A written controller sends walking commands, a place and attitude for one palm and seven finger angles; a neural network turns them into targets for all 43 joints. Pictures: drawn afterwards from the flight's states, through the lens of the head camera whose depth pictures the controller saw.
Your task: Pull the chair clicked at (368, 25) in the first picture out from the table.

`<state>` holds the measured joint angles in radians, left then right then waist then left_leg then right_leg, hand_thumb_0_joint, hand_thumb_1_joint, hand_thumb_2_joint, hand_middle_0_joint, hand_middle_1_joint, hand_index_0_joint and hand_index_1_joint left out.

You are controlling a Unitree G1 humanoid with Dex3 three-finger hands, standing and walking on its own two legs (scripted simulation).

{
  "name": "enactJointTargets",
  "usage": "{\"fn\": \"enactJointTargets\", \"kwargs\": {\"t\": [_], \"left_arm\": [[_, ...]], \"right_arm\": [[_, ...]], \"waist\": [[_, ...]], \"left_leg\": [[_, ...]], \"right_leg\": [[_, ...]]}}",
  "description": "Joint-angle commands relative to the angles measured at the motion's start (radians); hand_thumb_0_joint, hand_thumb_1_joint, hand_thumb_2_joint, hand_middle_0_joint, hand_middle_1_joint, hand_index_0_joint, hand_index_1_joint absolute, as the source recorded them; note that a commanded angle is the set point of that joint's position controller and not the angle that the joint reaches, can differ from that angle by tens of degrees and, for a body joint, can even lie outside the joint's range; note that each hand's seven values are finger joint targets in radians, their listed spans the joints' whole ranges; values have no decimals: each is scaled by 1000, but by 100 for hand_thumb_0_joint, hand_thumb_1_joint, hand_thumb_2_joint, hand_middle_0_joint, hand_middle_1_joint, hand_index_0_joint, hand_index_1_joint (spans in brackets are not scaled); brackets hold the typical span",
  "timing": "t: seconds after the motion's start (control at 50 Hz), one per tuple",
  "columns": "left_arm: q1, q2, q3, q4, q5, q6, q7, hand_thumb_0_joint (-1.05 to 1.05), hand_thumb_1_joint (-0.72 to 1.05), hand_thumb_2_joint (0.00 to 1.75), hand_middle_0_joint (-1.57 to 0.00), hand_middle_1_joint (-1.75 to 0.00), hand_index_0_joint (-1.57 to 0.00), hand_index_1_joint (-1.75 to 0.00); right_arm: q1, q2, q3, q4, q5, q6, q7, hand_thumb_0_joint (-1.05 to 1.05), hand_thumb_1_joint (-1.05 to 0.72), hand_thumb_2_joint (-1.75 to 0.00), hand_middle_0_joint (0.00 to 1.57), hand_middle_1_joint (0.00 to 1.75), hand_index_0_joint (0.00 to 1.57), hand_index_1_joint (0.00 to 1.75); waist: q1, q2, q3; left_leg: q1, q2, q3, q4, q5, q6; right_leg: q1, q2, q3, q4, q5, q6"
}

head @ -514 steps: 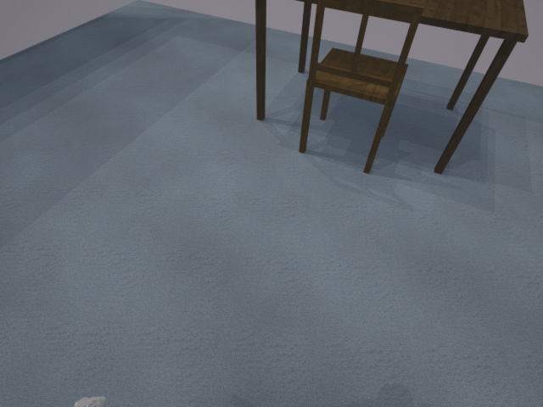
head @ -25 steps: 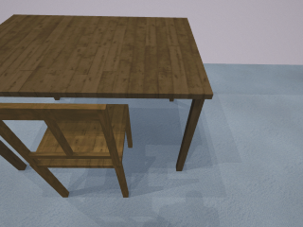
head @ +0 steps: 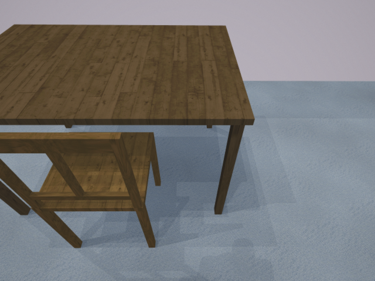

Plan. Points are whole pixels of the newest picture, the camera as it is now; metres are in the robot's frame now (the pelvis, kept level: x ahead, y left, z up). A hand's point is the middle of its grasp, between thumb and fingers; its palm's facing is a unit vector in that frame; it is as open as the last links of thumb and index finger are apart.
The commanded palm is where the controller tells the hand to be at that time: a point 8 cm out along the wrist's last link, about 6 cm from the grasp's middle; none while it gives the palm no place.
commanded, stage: look again from close up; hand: left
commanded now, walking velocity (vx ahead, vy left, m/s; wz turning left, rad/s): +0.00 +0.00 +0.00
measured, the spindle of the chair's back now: (67, 174) +0.44 +0.40 -0.12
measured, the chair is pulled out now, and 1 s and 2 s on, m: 0.00 0.00 0.00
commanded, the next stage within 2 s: raise the hand toward the chair's back in 0.88 s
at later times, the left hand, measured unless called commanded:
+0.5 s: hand out of the picture +0.02 +0.21 -0.18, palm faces +0.01 -0.98 -0.22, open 7.3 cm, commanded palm none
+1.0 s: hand out of the picture +0.01 +0.20 -0.18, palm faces +0.01 -0.98 -0.19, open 7.3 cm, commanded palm +0.11 +0.25 -0.08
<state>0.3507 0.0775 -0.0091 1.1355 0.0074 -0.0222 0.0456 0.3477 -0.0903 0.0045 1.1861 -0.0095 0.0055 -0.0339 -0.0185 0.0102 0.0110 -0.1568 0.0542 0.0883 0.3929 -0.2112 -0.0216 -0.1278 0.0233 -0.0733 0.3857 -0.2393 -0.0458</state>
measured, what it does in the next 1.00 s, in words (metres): stands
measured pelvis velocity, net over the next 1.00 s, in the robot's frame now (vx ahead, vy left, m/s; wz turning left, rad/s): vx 0.01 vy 0.03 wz -0.01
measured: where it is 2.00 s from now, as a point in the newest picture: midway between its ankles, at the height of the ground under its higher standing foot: outside the picture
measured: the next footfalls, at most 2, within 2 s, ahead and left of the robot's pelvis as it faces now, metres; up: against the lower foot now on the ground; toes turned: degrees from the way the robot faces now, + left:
none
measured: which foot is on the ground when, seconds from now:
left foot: down 0.00-1.00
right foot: down 0.00-1.00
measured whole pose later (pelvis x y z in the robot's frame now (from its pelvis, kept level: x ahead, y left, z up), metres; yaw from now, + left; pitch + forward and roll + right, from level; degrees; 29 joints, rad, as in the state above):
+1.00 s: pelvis +0.01 +0.03 -0.01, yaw -1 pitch +0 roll +0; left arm 0.29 0.15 -0.01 1.11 0.02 -0.02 0.04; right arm 0.25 -0.16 0.02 1.12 -0.01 -0.02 -0.03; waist 0.00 -0.01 0.04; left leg -0.19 0.00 0.07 0.47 -0.28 0.02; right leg -0.17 -0.02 -0.05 0.47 -0.30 0.00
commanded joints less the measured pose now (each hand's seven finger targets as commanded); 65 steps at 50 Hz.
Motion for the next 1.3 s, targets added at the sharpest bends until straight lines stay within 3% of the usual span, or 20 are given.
{"fn": "enactJointTargets", "kwargs": {"t": [0.0,0.02,0.04,0.06,0.08,0.1,0.2,0.28,0.94,0.96,0.98,1.0,1.02,1.04,1.06,1.08,1.14,1.18,1.22,1.28], "left_arm": [[100,93,19,-18,3,-9,7,0,90,90,-20,-30,-20,-30],[98,91,20,-20,3,-9,7,0,90,90,-20,-30,-20,-30],[124,148,20,0,22,-38,38,0,90,90,-20,-30,-20,-30],[101,182,30,-51,16,-45,29,0,90,90,-20,-30,-20,-30],[44,174,24,-71,16,-44,21,0,90,90,-20,-30,-20,-30],[9,175,32,-93,13,-49,17,0,90,90,-20,-30,-20,-30],[12,140,22,-97,10,-18,6,0,90,90,-20,-30,-20,-30],[14,147,17,-96,7,-8,0,0,90,90,-20,-30,-20,-30],[-1,180,23,-58,9,-2,-5,0,90,90,-20,-30,-20,-30],[67,185,19,-27,18,-18,33,0,90,90,-20,-30,-20,-30],[-664,395,118,-1622,-194,-217,34,0,88,89,-20,-30,-20,-30],[-498,465,202,-1558,-139,-192,94,0,85,88,-20,-29,-20,-29],[19,122,-6,-1262,-127,-58,88,0,83,87,-19,-29,-19,-29],[39,10,-57,-1171,-169,-17,80,0,81,86,-19,-29,-19,-29],[-62,55,-28,-1226,-163,-60,67,0,78,85,-19,-28,-19,-28],[-30,99,37,-1170,-151,-116,47,0,76,84,-19,-28,-19,-28],[278,19,77,-943,-195,-323,-101,0,69,81,-18,-27,-18,-27],[334,61,137,-962,-241,-496,-234,0,64,79,-17,-26,-17,-26],[326,154,228,-937,-253,-601,-343,0,60,77,-17,-25,-17,-25],[197,205,265,-1065,-275,-569,-366,0,53,74,-16,-24,-16,-24]], "right_arm": [[74,-76,-17,-20,-1,-15,-8,0,-90,-90,20,30,20,30],[75,-76,-17,-23,-1,-15,-8,0,-90,-90,20,30,20,30],[-64,-116,-13,-106,-1,-41,6,0,-90,-90,20,30,20,30],[-1,-61,-16,-146,-1,-24,10,0,-90,-90,20,30,20,30],[37,-65,-18,-137,1,-22,12,0,-90,-90,20,30,20,30],[69,-60,-17,-139,-4,-25,17,0,-90,-90,20,30,20,30],[43,-106,-13,-147,-9,-37,9,0,-90,-90,20,30,20,30],[21,-136,-10,-158,-8,-36,7,0,-90,-90,20,30,20,30],[-33,-164,-7,-78,-1,-46,-2,0,-90,-90,20,30,20,30],[-113,-198,-15,-151,9,-45,8,0,-90,-90,20,30,20,30],[-65,-346,-42,-503,53,-190,-28,0,-90,-90,20,30,20,30],[-166,-242,-7,-447,55,-265,-72,0,-90,-90,20,30,20,30],[-133,-214,-22,-474,42,-312,-58,0,-90,-90,20,30,20,30],[-118,-231,-30,-447,61,-321,-55,0,-90,-90,20,30,20,30],[-134,-268,-50,-505,51,-331,-48,0,-90,-90,20,30,20,30],[-129,-288,-68,-519,28,-332,-40,0,-90,-90,20,30,20,30],[-190,-273,-90,-606,11,-323,-1,0,-90,-90,20,30,20,30],[-229,-275,-108,-663,7,-317,29,0,-90,-90,20,30,20,30],[-255,-280,-119,-726,13,-300,55,0,-90,-90,20,30,20,30],[-283,-277,-113,-825,27,-264,42,0,-90,-90,20,30,20,30]], "waist": [[13,-24,93],[12,-24,96],[56,-76,157],[-1,-62,55],[-24,-47,6],[-35,-34,-45],[4,69,81],[15,-15,108],[22,-4,36],[48,-30,69],[-77,179,-441],[-15,208,-378],[-3,187,-275],[-26,104,-147],[-45,50,-41],[-51,-35,-43],[45,-284,-64],[80,-249,-148],[99,-103,-198],[107,-36,-279]], "left_leg": [[-24,61,-68,-47,62,25],[-23,62,-68,-48,62,25],[-172,49,-27,204,56,-1],[-145,21,-72,225,-155,22],[-112,17,-63,223,-159,20],[-60,6,-58,168,-77,23],[-126,53,-131,39,11,55],[-151,47,-144,-6,-57,61],[-16,53,-120,-10,184,62],[-67,72,-93,177,314,35],[203,-37,-98,58,381,40],[258,11,-74,50,405,32],[167,28,-105,23,461,22],[55,5,-123,56,385,20],[-33,-6,-143,107,267,25],[-113,-25,-134,170,159,24],[-382,-47,-102,339,34,10],[-504,-63,-78,445,0,-1],[-570,-79,-60,535,4,-4],[-672,-94,-33,594,-104,17]], "right_leg": [[-78,-131,126,-97,130,8],[-82,-131,126,-97,127,7],[-100,-200,190,-43,675,56],[-65,-255,228,-50,536,0],[-99,-240,205,-64,292,-46],[-91,-213,179,-32,245,-58],[-142,-109,126,26,-25,-16],[-139,-104,125,15,-71,-3],[-63,-130,109,24,161,17],[-98,-173,156,3,456,29],[-17,-73,53,114,402,11],[-97,-35,56,158,181,15],[-190,-24,-14,204,6,16],[-236,-35,-21,201,-5,29],[-294,-35,-31,178,4,35],[-350,-28,-45,180,12,32],[-472,-17,-57,338,-22,27],[-497,-24,-22,449,4,20],[-509,-39,21,539,46,4],[-556,-40,71,581,-94,14]]}}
